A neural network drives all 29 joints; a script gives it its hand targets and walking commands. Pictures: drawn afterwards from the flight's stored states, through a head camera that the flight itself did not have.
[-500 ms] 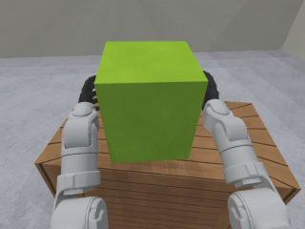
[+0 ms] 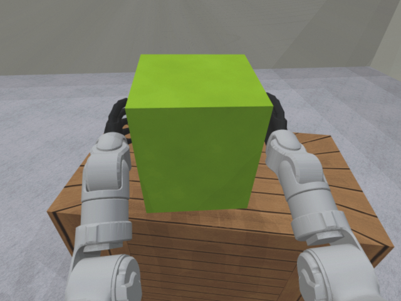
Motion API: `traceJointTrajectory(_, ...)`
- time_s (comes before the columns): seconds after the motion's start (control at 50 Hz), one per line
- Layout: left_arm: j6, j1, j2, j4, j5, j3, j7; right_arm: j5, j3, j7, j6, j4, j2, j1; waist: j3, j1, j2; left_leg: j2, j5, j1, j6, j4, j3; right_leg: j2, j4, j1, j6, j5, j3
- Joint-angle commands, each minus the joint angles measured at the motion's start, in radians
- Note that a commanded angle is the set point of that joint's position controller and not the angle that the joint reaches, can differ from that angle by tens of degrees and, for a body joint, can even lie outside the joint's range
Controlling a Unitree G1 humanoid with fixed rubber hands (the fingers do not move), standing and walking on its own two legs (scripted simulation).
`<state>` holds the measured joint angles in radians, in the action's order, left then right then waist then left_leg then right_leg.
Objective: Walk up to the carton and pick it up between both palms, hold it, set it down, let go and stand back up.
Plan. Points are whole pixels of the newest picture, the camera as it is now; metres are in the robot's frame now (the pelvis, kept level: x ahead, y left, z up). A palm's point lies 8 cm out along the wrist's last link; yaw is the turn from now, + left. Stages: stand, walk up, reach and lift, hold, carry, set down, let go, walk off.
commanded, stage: hold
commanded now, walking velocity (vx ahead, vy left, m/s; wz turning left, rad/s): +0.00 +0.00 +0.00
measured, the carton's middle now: (195, 133) +0.40 +0.00 +0.19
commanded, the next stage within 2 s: none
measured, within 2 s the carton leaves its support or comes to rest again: neither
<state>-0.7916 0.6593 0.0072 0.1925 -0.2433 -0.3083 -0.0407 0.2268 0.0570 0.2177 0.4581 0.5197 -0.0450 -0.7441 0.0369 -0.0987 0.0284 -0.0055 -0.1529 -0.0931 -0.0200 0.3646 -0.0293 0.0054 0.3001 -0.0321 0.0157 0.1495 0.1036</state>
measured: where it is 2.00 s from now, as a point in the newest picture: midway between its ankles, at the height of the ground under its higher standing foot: outside the picture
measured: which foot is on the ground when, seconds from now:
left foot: down 0.00-1.00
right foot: down 0.00-1.00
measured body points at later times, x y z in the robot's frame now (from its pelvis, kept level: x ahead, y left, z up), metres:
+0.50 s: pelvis +0.00 +0.00 +0.00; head -0.05 +0.02 +0.45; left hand +0.38 +0.16 +0.20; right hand +0.38 -0.15 +0.22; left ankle +0.04 +0.10 -0.75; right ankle +0.02 -0.11 -0.75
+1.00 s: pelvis +0.00 +0.00 +0.00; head -0.06 +0.02 +0.45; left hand +0.38 +0.15 +0.21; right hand +0.37 -0.15 +0.21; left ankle +0.04 +0.10 -0.75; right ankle +0.02 -0.11 -0.75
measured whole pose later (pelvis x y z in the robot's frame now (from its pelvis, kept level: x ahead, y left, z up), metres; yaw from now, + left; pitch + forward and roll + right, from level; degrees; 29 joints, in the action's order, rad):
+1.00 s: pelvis +0.00 +0.00 +0.00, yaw +0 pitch -7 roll -1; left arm -0.79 0.65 0.02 0.17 -0.25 -0.31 -0.05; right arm 0.22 0.06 0.21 0.45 0.50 -0.05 -0.73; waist 0.03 -0.10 0.02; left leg 0.00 -0.15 -0.09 -0.03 0.36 -0.04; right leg 0.00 0.30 -0.04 0.01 0.15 0.09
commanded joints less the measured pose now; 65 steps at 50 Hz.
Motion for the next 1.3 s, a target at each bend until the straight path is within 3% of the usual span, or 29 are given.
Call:
traceJointTrajectory(0.0, 0.109, 0.897, 0.594, -0.224, 0.208, 0.558, 0.158, 0.12, -0.396, -0.138, -0.077, -0.352, 0.644, -0.932, 0.512, 0.001, -0.06, 0.041, 0.198, 0.162, 0.028, -0.026, 0.047, 0.056, -0.033, 0.054, -0.066, -0.135, -0.045)
traceJointTrajectory(0.04, 0.112, 0.908, 0.603, -0.261, 0.228, 0.591, 0.147, 0.132, -0.416, -0.128, -0.084, -0.41, 0.639, -0.949, 0.527, 0.002, -0.082, 0.04, 0.273, 0.175, 0.042, -0.007, 0.053, 0.061, -0.028, 0.076, -0.064, -0.205, -0.058)
traceJointTrajectory(0.08, 0.11, 0.905, 0.575, -0.28, 0.218, 0.587, 0.143, 0.133, -0.409, -0.121, -0.074, -0.368, 0.638, -0.907, 0.513, -0.014, -0.072, 0.041, 0.258, 0.188, 0.048, -0.002, 0.053, 0.058, -0.028, 0.067, -0.062, -0.198, -0.05)
traceJointTrajectory(0.12, 0.097, 0.867, 0.563, -0.24, 0.192, 0.562, 0.145, 0.128, -0.382, -0.12, -0.067, -0.34, 0.595, -0.873, 0.479, -0.017, -0.102, 0.046, 0.218, 0.181, 0.04, -0.01, 0.056, 0.048, -0.036, 0.063, -0.062, -0.168, -0.055)
traceJointTrajectory(0.16, 0.085, 0.846, 0.542, -0.205, 0.182, 0.532, 0.152, 0.12, -0.375, -0.12, -0.064, -0.302, 0.6, -0.869, 0.402, -0.005, -0.068, 0.039, 0.147, 0.154, 0.033, -0.036, 0.05, 0.043, -0.05, 0.032, -0.071, -0.11, -0.05)
traceJointTrajectory(0.2, 0.087, 0.846, 0.543, -0.202, 0.182, 0.52, 0.161, 0.116, -0.379, -0.124, -0.066, -0.299, 0.614, -0.875, 0.407, 0.007, -0.03, 0.039, 0.155, 0.145, 0.029, -0.042, 0.043, 0.051, -0.05, 0.062, -0.071, -0.114, -0.054)
traceJointTrajectory(0.26, 0.094, 0.878, 0.562, -0.236, 0.191, 0.546, 0.166, 0.123, -0.381, -0.123, -0.071, -0.313, 0.629, -0.873, 0.449, 0.0, -0.084, 0.047, 0.197, 0.138, 0.036, -0.039, 0.041, 0.053, -0.037, 0.079, -0.065, -0.15, -0.05)
traceJointTrajectory(0.32, 0.1, 0.892, 0.572, -0.253, 0.204, 0.573, 0.16, 0.132, -0.382, -0.123, -0.075, -0.344, 0.63, -0.897, 0.488, -0.011, -0.102, 0.045, 0.213, 0.176, 0.039, -0.017, 0.042, 0.052, -0.034, 0.05, -0.063, -0.156, -0.05)
traceJointTrajectory(0.34, 0.101, 0.903, 0.575, -0.246, 0.206, 0.576, 0.156, 0.129, -0.378, -0.126, -0.073, -0.335, 0.618, -0.908, 0.491, -0.021, -0.105, 0.04, 0.211, 0.191, 0.043, -0.015, 0.048, 0.06, -0.031, 0.036, -0.061, -0.135, -0.043)
traceJointTrajectory(0.46, 0.107, 0.885, 0.588, -0.265, 0.222, 0.592, 0.14, 0.128, -0.411, -0.123, -0.064, -0.374, 0.624, -0.897, 0.527, -0.008, -0.066, 0.042, 0.236, 0.186, 0.037, 0.001, 0.052, 0.059, -0.029, 0.052, -0.068, -0.176, -0.051)
traceJointTrajectory(0.52, 0.102, 0.891, 0.583, -0.319, 0.231, 0.611, 0.138, 0.142, -0.416, -0.12, -0.057, -0.368, 0.616, -0.86, 0.527, -0.021, -0.1, 0.039, 0.308, 0.202, 0.054, 0.012, 0.068, 0.056, -0.016, 0.057, -0.058, -0.239, -0.056)
traceJointTrajectory(0.62, 0.072, 0.82, 0.553, -0.265, 0.188, 0.55, 0.159, 0.139, -0.401, -0.119, -0.044, -0.355, 0.599, -0.831, 0.419, -0.01, -0.048, 0.04, 0.228, 0.152, 0.043, -0.025, 0.051, 0.056, -0.038, 0.076, -0.076, -0.187, -0.052)
traceJointTrajectory(0.66, 0.069, 0.816, 0.544, -0.268, 0.189, 0.549, 0.163, 0.137, -0.392, -0.118, -0.052, -0.369, 0.6, -0.841, 0.452, -0.01, -0.071, 0.045, 0.196, 0.152, 0.037, -0.035, 0.044, 0.051, -0.038, 0.08, -0.074, -0.166, -0.053)
traceJointTrajectory(0.74, 0.084, 0.852, 0.565, -0.287, 0.206, 0.579, 0.159, 0.133, -0.419, -0.124, -0.06, -0.397, 0.611, -0.868, 0.477, -0.012, -0.072, 0.032, 0.259, 0.187, 0.05, -0.016, 0.053, 0.055, -0.028, 0.08, -0.066, -0.203, -0.045)
traceJointTrajectory(0.78, 0.085, 0.845, 0.581, -0.306, 0.205, 0.59, 0.156, 0.141, -0.415, -0.123, -0.065, -0.405, 0.604, -0.861, 0.484, -0.012, -0.1, 0.035, 0.286, 0.198, 0.056, -0.003, 0.057, 0.058, -0.025, 0.071, -0.063, -0.229, -0.055)
traceJointTrajectory(0.82, 0.082, 0.842, 0.565, -0.298, 0.2, 0.573, 0.156, 0.133, -0.411, -0.124, -0.063, -0.387, 0.602, -0.854, 0.462, -0.009, -0.071, 0.034, 0.236, 0.176, 0.049, -0.016, 0.051, 0.058, -0.032, 0.057, -0.062, -0.176, -0.048)
traceJointTrajectory(0.86, 0.082, 0.847, 0.563, -0.27, 0.192, 0.564, 0.156, 0.115, -0.391, -0.132, -0.06, -0.357, 0.602, -0.849, 0.451, -0.005, -0.089, 0.037, 0.182, 0.166, 0.042, -0.037, 0.047, 0.051, -0.039, 0.047, -0.059, -0.132, -0.048)
traceJointTrajectory(0.92, 0.083, 0.853, 0.568, -0.211, 0.179, 0.54, 0.163, 0.098, -0.367, -0.139, -0.076, -0.332, 0.596, -0.884, 0.41, -0.001, -0.072, 0.032, 0.124, 0.146, 0.036, -0.048, 0.045, 0.046, -0.047, 0.031, -0.056, -0.057, -0.041)
traceJointTrajectory(0.98, 0.098, 0.871, 0.583, -0.212, 0.201, 0.554, 0.162, 0.105, -0.385, -0.136, -0.088, -0.351, 0.627, -0.922, 0.479, 0.004, -0.047, 0.04, 0.166, 0.165, 0.03, -0.036, 0.039, 0.057, -0.034, 0.045, -0.061, -0.116, -0.041)
traceJointTrajectory(1.04, 0.105, 0.88, 0.582, -0.242, 0.211, 0.574, 0.158, 0.118, -0.396, -0.128, -0.084, -0.344, 0.617, -0.896, 0.474, -0.013, -0.068, 0.037, 0.236, 0.196, 0.04, -0.016, 0.047, 0.057, -0.032, 0.049, -0.057, -0.177, -0.044)
traceJointTrajectory(1.08, 0.103, 0.865, 0.581, -0.245, 0.205, 0.573, 0.16, 0.108, -0.384, -0.13, -0.079, -0.325, 0.615, -0.88, 0.464, -0.01, -0.081, 0.037, 0.212, 0.196, 0.045, -0.021, 0.048, 0.053, -0.039, 0.031, -0.056, -0.143, -0.047)
traceJointTrajectory(1.2, 0.101, 0.871, 0.558, -0.245, 0.203, 0.551, 0.156, 0.118, -0.406, -0.125, -0.08, -0.352, 0.628, -0.899, 0.494, 0.006, -0.044, 0.039, 0.181, 0.165, 0.031, -0.029, 0.043, 0.053, -0.03, 0.063, -0.071, -0.14, -0.045)
traceJointTrajectory(1.24, 0.097, 0.862, 0.56, -0.238, 0.192, 0.557, 0.157, 0.122, -0.399, -0.12, -0.079, -0.354, 0.627, -0.885, 0.445, 0.005, -0.083, 0.042, 0.192, 0.142, 0.031, -0.036, 0.043, 0.053, -0.035, 0.076, -0.071, -0.162, -0.05)
traceJointTrajectory(1.28, 0.098, 0.873, 0.557, -0.243, 0.189, 0.56, 0.16, 0.122, -0.404, -0.119, -0.078, -0.337, 0.634, -0.877, 0.453, 0.006, -0.077, 0.049, 0.182, 0.146, 0.028, -0.033, 0.037, 0.045, -0.038, 0.059, -0.072, -0.148, -0.054)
